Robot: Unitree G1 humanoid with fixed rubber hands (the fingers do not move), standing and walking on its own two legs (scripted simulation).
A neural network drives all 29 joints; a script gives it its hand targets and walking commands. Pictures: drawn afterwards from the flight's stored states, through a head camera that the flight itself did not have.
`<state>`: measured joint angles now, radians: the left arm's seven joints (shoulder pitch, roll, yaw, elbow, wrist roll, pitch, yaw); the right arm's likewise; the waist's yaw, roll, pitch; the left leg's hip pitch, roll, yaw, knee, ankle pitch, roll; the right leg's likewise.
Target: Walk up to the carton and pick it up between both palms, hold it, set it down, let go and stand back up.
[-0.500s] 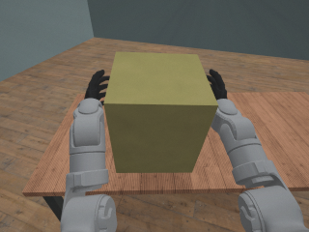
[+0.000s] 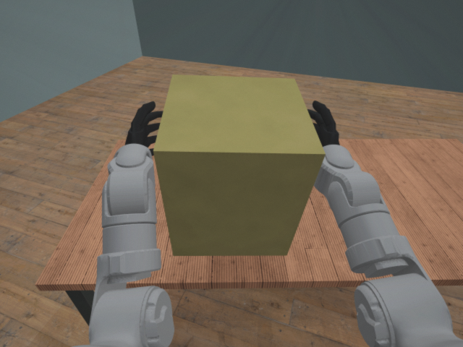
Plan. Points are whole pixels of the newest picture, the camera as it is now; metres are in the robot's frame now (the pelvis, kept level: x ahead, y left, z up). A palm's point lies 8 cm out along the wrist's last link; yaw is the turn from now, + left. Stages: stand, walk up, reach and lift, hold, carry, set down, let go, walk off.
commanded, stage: hold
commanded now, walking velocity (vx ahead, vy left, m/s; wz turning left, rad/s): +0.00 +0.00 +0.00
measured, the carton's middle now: (232, 169) +0.38 +0.01 +0.18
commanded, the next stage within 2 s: none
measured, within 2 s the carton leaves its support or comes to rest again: neither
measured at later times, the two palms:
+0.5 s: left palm (143, 150) +0.36 +0.15 +0.23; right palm (326, 149) +0.37 -0.15 +0.22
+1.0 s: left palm (144, 148) +0.36 +0.15 +0.23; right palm (327, 150) +0.37 -0.15 +0.22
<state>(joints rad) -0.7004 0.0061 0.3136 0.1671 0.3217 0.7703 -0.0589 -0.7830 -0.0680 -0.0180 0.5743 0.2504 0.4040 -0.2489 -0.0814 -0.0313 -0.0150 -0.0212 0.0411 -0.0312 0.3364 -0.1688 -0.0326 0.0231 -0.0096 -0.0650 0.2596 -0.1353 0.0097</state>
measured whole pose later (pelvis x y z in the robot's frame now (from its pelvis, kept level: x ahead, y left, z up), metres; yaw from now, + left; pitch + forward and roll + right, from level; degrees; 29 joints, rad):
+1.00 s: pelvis +0.00 +0.00 +0.00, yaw +0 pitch -9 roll -1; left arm -0.69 0.00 0.29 0.14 0.33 0.77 -0.05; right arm -0.76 -0.07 -0.03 0.55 0.25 0.39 -0.24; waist -0.09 -0.03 -0.01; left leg -0.02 0.04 -0.03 0.34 -0.18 -0.03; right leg 0.03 -0.01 -0.06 0.26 -0.14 0.01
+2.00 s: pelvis +0.01 +0.00 +0.00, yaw +0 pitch -8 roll -1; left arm -0.67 -0.01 0.29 0.11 0.32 0.78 -0.05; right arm -0.74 -0.07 -0.01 0.52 0.26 0.41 -0.25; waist -0.09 -0.03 0.00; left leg -0.01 0.04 -0.03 0.34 -0.18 -0.03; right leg 0.03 -0.01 -0.06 0.26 -0.14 0.01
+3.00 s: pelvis +0.00 +0.00 +0.00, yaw +0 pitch -9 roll -1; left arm -0.68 0.00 0.31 0.14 0.35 0.78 -0.07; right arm -0.76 -0.07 0.00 0.57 0.25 0.38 -0.25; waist -0.09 -0.05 0.00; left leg -0.01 0.04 -0.03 0.34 -0.18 -0.03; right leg 0.04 -0.01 -0.07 0.25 -0.14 0.01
